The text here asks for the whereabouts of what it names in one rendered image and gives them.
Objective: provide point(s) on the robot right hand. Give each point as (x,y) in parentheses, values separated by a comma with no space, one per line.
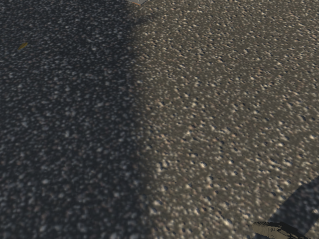
(275,230)

